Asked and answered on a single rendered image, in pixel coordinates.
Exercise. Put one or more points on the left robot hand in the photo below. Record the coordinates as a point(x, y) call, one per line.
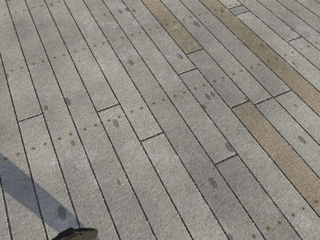
point(77, 234)

